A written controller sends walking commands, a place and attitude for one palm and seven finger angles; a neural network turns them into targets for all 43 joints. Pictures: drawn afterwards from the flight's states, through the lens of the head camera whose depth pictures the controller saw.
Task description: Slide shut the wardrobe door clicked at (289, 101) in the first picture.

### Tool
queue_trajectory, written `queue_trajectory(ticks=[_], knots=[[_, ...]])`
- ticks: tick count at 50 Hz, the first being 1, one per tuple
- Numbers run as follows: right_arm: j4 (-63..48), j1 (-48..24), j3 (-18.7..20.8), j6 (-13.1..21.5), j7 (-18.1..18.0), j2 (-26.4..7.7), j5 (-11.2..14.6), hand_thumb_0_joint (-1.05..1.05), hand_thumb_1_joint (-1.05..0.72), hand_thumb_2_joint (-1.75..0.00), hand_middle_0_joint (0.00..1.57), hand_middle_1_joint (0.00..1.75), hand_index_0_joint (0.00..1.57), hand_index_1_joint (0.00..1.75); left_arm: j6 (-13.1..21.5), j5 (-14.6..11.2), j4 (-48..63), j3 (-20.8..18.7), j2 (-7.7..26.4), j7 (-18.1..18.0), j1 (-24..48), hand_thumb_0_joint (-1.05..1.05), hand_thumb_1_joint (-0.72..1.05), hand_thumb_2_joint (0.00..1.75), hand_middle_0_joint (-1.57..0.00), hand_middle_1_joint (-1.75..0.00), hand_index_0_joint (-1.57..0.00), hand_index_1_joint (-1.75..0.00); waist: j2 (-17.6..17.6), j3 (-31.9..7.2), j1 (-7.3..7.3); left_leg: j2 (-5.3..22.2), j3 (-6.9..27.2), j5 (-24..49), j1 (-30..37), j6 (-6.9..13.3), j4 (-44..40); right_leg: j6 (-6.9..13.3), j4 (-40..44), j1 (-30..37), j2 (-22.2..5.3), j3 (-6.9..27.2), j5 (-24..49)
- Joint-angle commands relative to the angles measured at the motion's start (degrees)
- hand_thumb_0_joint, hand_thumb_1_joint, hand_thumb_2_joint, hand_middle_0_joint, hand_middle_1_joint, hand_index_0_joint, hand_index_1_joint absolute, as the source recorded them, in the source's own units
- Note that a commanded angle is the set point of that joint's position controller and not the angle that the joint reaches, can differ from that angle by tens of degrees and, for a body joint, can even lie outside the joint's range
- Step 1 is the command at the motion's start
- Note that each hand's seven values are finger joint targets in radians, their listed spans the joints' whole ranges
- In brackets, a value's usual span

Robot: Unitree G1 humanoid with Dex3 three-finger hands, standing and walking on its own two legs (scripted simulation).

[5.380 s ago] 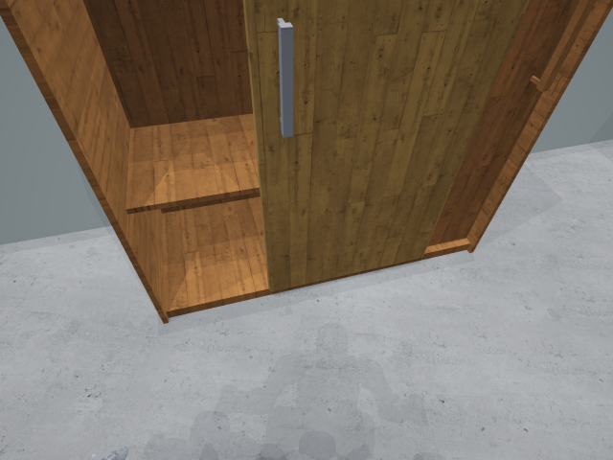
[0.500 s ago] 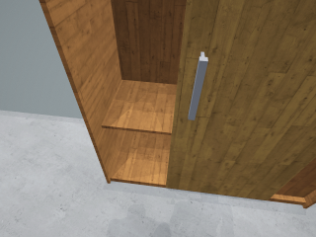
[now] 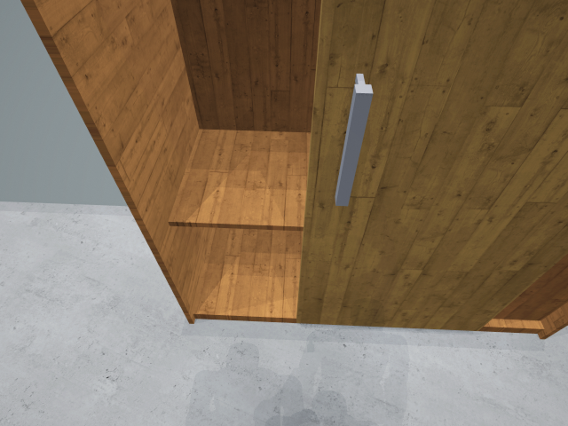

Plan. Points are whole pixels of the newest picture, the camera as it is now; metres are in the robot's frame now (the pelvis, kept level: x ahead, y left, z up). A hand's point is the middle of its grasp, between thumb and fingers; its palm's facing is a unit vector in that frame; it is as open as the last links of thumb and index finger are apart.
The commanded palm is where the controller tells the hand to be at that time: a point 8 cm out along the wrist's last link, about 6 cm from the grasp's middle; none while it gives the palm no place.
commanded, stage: come to a stop and stand still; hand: right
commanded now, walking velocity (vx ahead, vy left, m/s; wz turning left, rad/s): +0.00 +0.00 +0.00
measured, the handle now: (349, 146) +0.53 -0.09 +0.11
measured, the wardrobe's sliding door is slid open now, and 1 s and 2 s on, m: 0.38 0.38 0.38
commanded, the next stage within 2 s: look again from close up in 0.38 s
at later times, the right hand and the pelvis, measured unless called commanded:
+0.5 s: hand out of the picture -0.01 -0.19 -0.17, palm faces +0.02 +0.98 -0.22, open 7.4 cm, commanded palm none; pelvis +0.00 -0.02 +0.00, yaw +1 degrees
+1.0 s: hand out of the picture -0.02 -0.22 -0.18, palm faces +0.00 +0.98 -0.18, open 7.3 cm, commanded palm none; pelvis -0.03 -0.05 +0.00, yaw +1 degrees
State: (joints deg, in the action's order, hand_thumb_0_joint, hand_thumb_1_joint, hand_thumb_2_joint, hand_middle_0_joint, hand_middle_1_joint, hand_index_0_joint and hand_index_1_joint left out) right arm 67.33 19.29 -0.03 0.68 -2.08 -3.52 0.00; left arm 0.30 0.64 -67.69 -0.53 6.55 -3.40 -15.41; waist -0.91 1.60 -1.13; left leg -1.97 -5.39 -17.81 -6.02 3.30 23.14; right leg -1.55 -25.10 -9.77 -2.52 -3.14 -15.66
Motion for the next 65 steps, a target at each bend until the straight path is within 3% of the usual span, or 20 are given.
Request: queue_trajectory(ticks=[1, 6, 19, 23, 24, 25, 26, 27, 28, 31, 34, 37, 46, 49, 55, 59, 64, 65], knots=[[-0.5, 4.8, 1.0, 0.4, -0.7, -6.8, -0.4, 0.0, -0.9, -0.9, 0.2, 0.3, 0.2, 0.3, 0.6, -0.2, 0.8, 0.0, 3.5, -0.4, -5.0, 0.0, 0.9, 0.9, -0.2, -0.3, -0.2, -0.3, 2.1, -0.4, 1.05, 8.5, 6.0, 26.9, -0.2, -2.1, -3.4, 2.3, 1.6, 4.3, -5.0, 2.6, 23.7], [-0.6, 4.0, 0.8, 0.2, -0.6, -7.0, -0.4, 0.0, -0.9, -0.9, 0.2, 0.3, 0.2, 0.3, 0.6, -0.1, 1.4, 0.2, 4.3, -0.3, -4.1, 0.0, 0.9, 0.9, -0.2, -0.3, -0.2, -0.3, 1.8, 2.4, 0.89, 8.6, 6.0, 22.5, -0.7, -1.8, -4.4, 2.5, 3.9, 3.3, -4.8, 3.3, 20.5], [-2.1, 1.8, 0.8, 0.3, -0.5, -9.4, -0.3, 0.0, -0.9, -0.9, 0.2, 0.3, 0.2, 0.3, 0.7, 0.1, 1.9, 0.5, 6.5, 0.4, -4.2, 0.0, 0.9, 0.9, -0.2, -0.3, -0.2, -0.3, -1.0, 1.3, 0.93, 9.1, 6.1, 21.2, 0.4, -1.7, -4.4, 2.7, 6.1, 4.1, -4.6, 3.9, 19.7], [-2.3, 1.6, 0.8, 0.3, -0.5, -9.6, -0.3, 0.0, -0.9, -0.9, 0.2, 0.3, 0.2, 0.3, 0.7, 0.1, 1.6, 0.6, 6.4, 0.6, -4.1, 0.0, 0.9, 0.9, -0.2, -0.3, -0.2, -0.3, -0.2, 2.0, 0.82, 9.1, 6.3, 19.3, -0.2, -1.7, -4.8, 2.7, 6.7, 3.8, -4.5, 3.9, 18.1], [-2.1, 5.4, 0.4, 2.6, -2.7, -10.9, -1.6, 0.0, -0.9, -0.9, 0.2, 0.3, 0.2, 0.3, 1.8, -0.5, 6.3, 0.3, 8.6, 1.9, 1.2, 0.0, 0.9, 0.9, -0.2, -0.3, -0.2, -0.3, -4.8, 6.7, -1.19, 12.0, 9.9, 44.1, -4.2, -4.6, -3.5, 1.5, -8.1, -5.4, -3.4, 1.0, 15.0], [-4.8, 3.4, 1.0, 2.9, -2.3, -13.0, -1.1, 0.0, -0.9, -0.9, 0.2, 0.3, 0.2, 0.3, 1.0, -0.1, 8.2, 0.3, 5.2, 2.2, -2.1, 0.0, 0.9, 0.9, -0.2, -0.3, -0.2, -0.3, -4.6, 3.4, 2.18, 14.2, 10.9, 41.6, -2.4, -1.4, -2.2, 2.4, -7.2, -5.5, -1.9, 2.7, -1.2], [-6.1, 1.2, 1.1, 3.0, -1.8, -14.0, -1.0, 0.0, -0.9, -0.9, 0.2, 0.3, 0.2, 0.3, 0.5, 0.5, 8.1, 0.2, 5.2, 2.4, -2.0, 0.0, 0.9, 0.9, -0.2, -0.3, -0.2, -0.3, 0.7, 4.0, 1.87, 14.7, 10.1, 39.2, -2.3, -0.4, -2.0, 2.9, -5.7, -5.6, -1.1, 1.3, -1.3], [-5.9, 0.5, 0.5, 2.9, -1.4, -12.5, -0.7, 0.0, -0.9, -0.9, 0.2, 0.3, 0.2, 0.3, 0.7, 0.5, 7.2, 0.2, 4.9, 2.3, -4.2, 0.0, 0.9, 0.9, -0.2, -0.3, -0.2, -0.3, 1.8, 1.2, 3.04, 13.0, 9.0, 27.3, -4.1, 0.9, -1.4, 2.7, -4.3, -3.5, -1.5, 1.7, 0.8], [-6.4, 0.3, 0.4, 3.0, -1.3, -11.4, -0.6, 0.0, -0.9, -0.9, 0.2, 0.3, 0.2, 0.3, 1.1, 0.5, 7.0, 0.4, 5.3, 2.3, -5.4, 0.0, 0.9, 0.9, -0.2, -0.3, -0.2, -0.3, 1.8, -0.8, 3.07, 10.6, 8.5, 20.5, -4.1, 1.0, 0.0, 2.7, -3.0, -2.5, -1.7, 3.3, 5.1], [-6.9, 0.6, 0.4, 2.5, -1.0, -10.7, -0.5, 0.0, -0.9, -0.9, 0.2, 0.3, 0.2, 0.3, 1.8, 0.5, 7.6, 0.5, 6.7, 2.0, -5.1, 0.0, 0.9, 0.9, -0.2, -0.3, -0.2, -0.3, 1.5, -3.7, 1.91, 8.4, 6.8, 18.0, -1.9, 0.2, 2.6, 3.6, -2.4, -1.7, -3.1, 4.4, 13.1], [-6.9, 0.6, 0.2, 1.7, -0.7, -10.4, -0.6, 0.0, -0.9, -0.9, 0.2, 0.3, 0.2, 0.3, 1.8, 0.3, 8.0, 0.6, 7.3, 1.8, -3.9, 0.0, 0.9, 0.9, -0.2, -0.3, -0.2, -0.3, -0.4, -0.9, 1.5, 7.8, 6.9, 12.1, -4.0, -0.4, 2.5, 4.0, -0.8, -2.9, -3.0, 5.1, 11.4], [-7.0, 0.5, 0.1, 1.0, -0.5, -10.4, -0.6, 0.0, -0.9, -0.9, 0.2, 0.3, 0.2, 0.3, 1.6, 0.3, 7.8, 0.8, 7.5, 1.8, -3.4, 0.0, 0.9, 0.9, -0.2, -0.3, -0.2, -0.3, 0.4, 3.3, 0.96, 7.0, 6.7, 4.7, -6.1, -0.8, 1.8, 4.6, 1.3, -5.3, -3.0, 6.0, 7.3], [-6.9, 1.3, 0.2, 0.4, -0.1, -10.8, -0.9, 0.0, -0.9, -0.9, 0.2, 0.3, 0.2, 0.3, 1.7, 0.1, 6.8, 0.7, 7.8, 1.8, -3.3, 0.0, 0.9, 0.9, -0.2, -0.3, -0.2, -0.3, 0.3, 3.9, 0.46, 7.0, 6.1, 1.9, -6.4, -1.3, 0.7, 5.3, 4.0, -6.0, -3.3, 7.0, 3.7], [-6.6, 1.6, 0.2, 0.5, 0.0, -10.9, -0.8, 0.0, -0.9, -0.9, 0.2, 0.3, 0.2, 0.3, 2.0, 0.1, 6.5, 0.7, 8.0, 1.8, -3.4, 0.0, 0.9, 0.9, -0.2, -0.3, -0.2, -0.3, 1.1, 1.4, 0.6, 7.4, 6.2, 4.3, -5.7, -1.4, 1.1, 5.2, 3.7, -4.1, -3.2, 6.9, 6.7], [-5.8, 2.0, 0.2, 0.4, 0.0, -10.5, -0.8, 0.0, -0.9, -0.9, 0.2, 0.3, 0.2, 0.3, 2.2, 0.0, 5.8, 0.6, 8.1, 1.5, -3.4, 0.0, 0.9, 0.9, -0.2, -0.3, -0.2, -0.3, 2.5, 1.1, 0.57, 7.5, 5.6, 6.5, -5.5, -1.8, 1.3, 5.4, 4.0, -2.7, -3.7, 6.8, 10.5], [-5.2, 2.3, 0.2, 0.4, 0.0, -10.3, -0.9, 0.0, -0.9, -0.9, 0.2, 0.3, 0.2, 0.3, 2.2, 0.0, 5.4, 0.6, 7.9, 1.4, -3.6, 0.0, 0.9, 0.9, -0.2, -0.3, -0.2, -0.3, 1.7, 0.8, 0.6, 7.8, 5.5, 7.3, -5.3, -2.0, 1.1, 5.4, 3.9, -2.3, -3.7, 6.7, 11.5], [-4.7, 2.6, 0.1, 0.4, 0.0, -10.0, -0.9, 0.0, -0.9, -0.9, 0.2, 0.3, 0.2, 0.3, 2.1, -0.1, 5.1, 0.6, 7.8, 1.4, -3.4, 0.0, 0.9, 0.9, -0.2, -0.3, -0.2, -0.3, 1.2, 1.7, 0.63, 8.0, 5.7, 7.3, -5.6, -2.0, 0.5, 5.3, 4.2, -2.3, -3.5, 6.4, 10.5], [-4.3, 3.0, 0.1, 0.3, 0.1, -9.5, -0.9, 0.0, -0.9, -0.9, 0.2, 0.3, 0.2, 0.3, 2.0, 0.0, 4.7, 0.6, 7.6, 1.3, -3.8, 0.0, 0.9, 0.9, -0.2, -0.3, -0.2, -0.3, 1.1, 1.4, 0.81, 7.5, 5.3, 4.4, -5.9, -1.9, 0.9, 5.5, 4.8, -1.9, -3.9, 6.7, 7.3]])
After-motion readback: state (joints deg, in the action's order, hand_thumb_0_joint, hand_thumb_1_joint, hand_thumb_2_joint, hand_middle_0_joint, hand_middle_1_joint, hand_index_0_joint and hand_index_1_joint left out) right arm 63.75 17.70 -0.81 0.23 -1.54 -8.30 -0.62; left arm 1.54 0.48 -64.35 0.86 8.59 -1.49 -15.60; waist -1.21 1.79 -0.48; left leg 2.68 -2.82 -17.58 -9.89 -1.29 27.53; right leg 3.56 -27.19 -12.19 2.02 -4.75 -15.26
